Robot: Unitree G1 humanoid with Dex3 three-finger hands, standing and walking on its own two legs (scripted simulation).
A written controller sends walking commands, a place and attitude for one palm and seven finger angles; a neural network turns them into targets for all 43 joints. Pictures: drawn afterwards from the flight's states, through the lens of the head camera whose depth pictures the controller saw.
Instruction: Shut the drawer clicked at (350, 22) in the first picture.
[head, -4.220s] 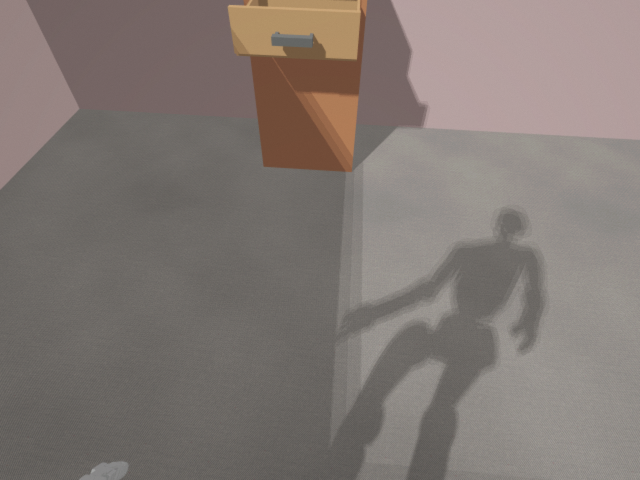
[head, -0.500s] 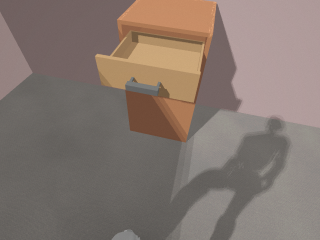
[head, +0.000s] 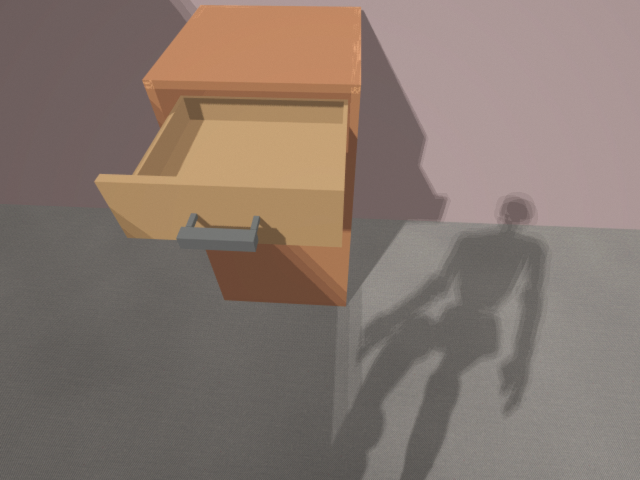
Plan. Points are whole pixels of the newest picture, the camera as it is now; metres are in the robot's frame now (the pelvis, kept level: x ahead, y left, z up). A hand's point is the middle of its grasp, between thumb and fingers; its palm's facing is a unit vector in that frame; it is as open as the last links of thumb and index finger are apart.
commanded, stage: take the last steps up to it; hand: left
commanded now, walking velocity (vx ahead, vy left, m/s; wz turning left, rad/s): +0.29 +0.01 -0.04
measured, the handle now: (221, 229) +0.50 +0.18 +0.00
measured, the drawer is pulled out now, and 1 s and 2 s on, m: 0.30 0.30 0.30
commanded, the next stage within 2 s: come to a stop and stand still in 0.42 s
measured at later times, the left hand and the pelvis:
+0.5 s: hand out of the picture +0.08 +0.16 -0.18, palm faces +0.12 -0.99 -0.12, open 7.3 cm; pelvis +0.15 +0.01 -0.01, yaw +1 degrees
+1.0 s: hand (219, 422) +0.24 +0.17 -0.17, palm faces +0.01 -0.96 -0.28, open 7.3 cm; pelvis +0.16 -0.03 -0.01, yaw -1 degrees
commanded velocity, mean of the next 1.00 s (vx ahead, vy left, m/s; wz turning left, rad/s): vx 0.03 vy -0.03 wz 0.00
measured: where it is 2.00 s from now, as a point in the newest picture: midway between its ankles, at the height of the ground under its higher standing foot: outside the picture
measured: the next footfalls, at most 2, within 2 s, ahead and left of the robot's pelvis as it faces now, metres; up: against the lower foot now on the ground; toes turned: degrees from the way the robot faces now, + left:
right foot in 0.04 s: +0.11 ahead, -0.12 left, +0.00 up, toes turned -8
left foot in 0.50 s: +0.26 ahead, +0.11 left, +0.00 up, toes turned +8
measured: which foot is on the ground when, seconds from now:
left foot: down 0.00-0.04, up 0.06-0.48, down 0.50-1.00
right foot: up 0.00-0.02, down 0.04-0.52, up 0.54-0.98, down 1.00-1.00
